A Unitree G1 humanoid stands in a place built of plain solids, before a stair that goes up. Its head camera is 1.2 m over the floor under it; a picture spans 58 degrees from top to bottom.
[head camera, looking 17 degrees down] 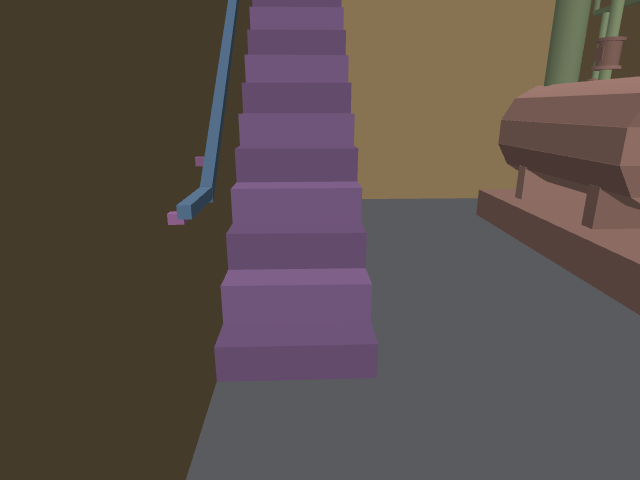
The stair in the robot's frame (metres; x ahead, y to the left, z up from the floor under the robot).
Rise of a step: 0.20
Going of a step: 0.23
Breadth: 0.74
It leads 2 degrees to the left of straight ahead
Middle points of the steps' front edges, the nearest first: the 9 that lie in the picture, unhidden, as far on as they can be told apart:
1.72 0.10 0.18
1.95 0.11 0.37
2.17 0.12 0.57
2.40 0.13 0.77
2.63 0.14 0.97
2.86 0.15 1.16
3.08 0.16 1.36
3.31 0.16 1.56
3.54 0.17 1.75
